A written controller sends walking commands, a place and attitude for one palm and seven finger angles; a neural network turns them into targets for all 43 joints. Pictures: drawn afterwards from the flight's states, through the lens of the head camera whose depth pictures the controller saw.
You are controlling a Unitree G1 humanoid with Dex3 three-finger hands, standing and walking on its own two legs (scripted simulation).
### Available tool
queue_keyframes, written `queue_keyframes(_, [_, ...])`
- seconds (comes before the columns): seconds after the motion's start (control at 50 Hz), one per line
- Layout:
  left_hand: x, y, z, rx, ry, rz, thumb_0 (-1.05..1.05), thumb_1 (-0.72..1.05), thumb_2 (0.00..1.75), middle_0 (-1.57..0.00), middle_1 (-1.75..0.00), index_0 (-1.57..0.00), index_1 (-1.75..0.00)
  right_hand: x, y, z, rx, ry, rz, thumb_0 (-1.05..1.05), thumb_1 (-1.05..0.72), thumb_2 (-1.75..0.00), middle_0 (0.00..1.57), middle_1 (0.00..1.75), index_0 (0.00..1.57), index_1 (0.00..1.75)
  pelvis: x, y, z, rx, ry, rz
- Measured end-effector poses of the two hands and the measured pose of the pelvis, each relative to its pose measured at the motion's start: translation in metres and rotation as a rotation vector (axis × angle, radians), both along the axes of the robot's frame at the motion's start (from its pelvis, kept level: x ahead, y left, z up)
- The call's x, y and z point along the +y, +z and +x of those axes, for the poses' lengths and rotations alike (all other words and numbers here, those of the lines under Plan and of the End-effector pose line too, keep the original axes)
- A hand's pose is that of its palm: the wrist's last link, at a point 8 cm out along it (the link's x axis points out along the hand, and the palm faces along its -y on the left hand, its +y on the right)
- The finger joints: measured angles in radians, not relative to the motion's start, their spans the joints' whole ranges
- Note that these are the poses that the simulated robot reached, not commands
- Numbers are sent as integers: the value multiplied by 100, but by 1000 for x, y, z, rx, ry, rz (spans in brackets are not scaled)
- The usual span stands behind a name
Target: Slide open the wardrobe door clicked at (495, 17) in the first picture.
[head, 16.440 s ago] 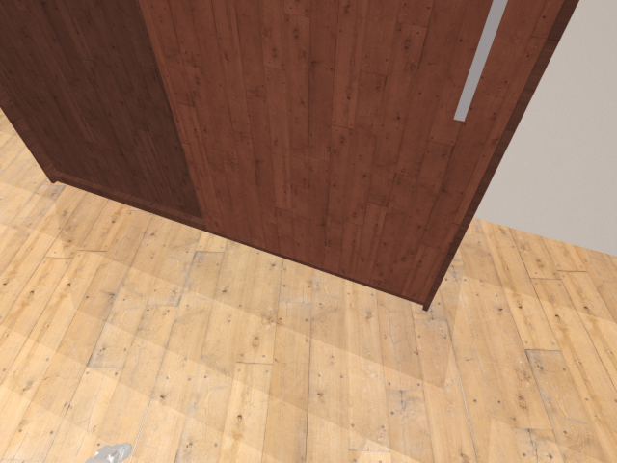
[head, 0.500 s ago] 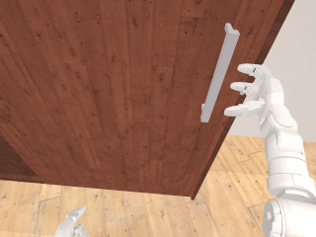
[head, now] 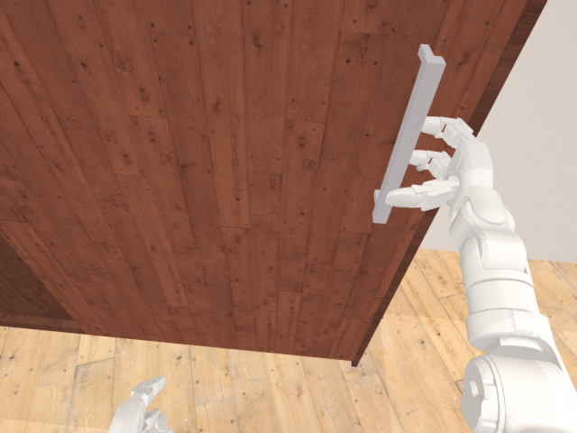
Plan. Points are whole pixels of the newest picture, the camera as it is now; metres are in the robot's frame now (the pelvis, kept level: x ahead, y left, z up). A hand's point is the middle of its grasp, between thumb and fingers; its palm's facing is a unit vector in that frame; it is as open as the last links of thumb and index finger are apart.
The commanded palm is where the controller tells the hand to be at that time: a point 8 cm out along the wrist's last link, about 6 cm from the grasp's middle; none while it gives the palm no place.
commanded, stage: feel for the door with the fingertips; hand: right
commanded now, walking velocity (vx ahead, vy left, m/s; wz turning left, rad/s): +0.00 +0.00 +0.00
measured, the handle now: (399, 145) +0.48 -0.12 +0.18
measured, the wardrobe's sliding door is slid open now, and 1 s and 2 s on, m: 0.00 0.00 0.00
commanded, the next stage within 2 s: slide the fingers in behind the handle in 0.32 s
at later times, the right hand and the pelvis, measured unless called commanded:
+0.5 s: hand (420, 157) +0.45 -0.14 +0.19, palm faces +0.03 +1.00 +0.00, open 13.5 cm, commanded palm +0.42 -0.19 +0.19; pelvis -0.01 +0.00 +0.00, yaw +0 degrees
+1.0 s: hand (407, 163) +0.43 -0.12 +0.19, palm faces +0.01 +1.00 +0.02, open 14.0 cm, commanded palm +0.40 -0.17 +0.19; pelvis +0.00 +0.00 +0.00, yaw +1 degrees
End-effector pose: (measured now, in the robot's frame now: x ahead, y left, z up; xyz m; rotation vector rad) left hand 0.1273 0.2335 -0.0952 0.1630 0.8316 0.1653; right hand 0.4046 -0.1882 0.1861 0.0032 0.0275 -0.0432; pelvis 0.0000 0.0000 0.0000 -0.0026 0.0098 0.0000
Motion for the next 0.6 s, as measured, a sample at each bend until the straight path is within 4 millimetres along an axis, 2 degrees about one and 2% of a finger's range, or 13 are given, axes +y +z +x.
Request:
queue_keyframes(0.12, [8,-3,-13,30,12,18,1,90,90,-20,-30,-20,-30,-6,2,4,-14,-5,-12,-1,50,-30,30,120,30,120,2,0,-3,6,-3,1])
queue_keyframes(0.3, [16,-7,-31,68,33,30,1,90,90,-20,-30,-20,-30,2,5,13,-13,26,4,-1,50,-29,30,120,30,120,2,0,-4,17,-4,1])
queue_keyframes(0.6, [13,-12,-53,104,32,26,1,90,90,-20,-30,-20,-30,-3,3,18,-25,18,-12,-1,50,-30,37,124,37,125,-1,-1,-12,37,-5,-1])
